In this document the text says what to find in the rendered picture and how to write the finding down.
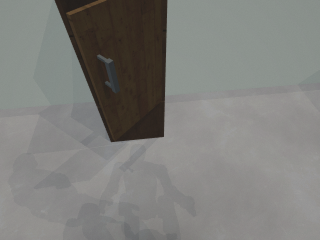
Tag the handle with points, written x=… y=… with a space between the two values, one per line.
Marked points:
x=111 y=71

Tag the cupboard door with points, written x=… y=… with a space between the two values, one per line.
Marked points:
x=129 y=32

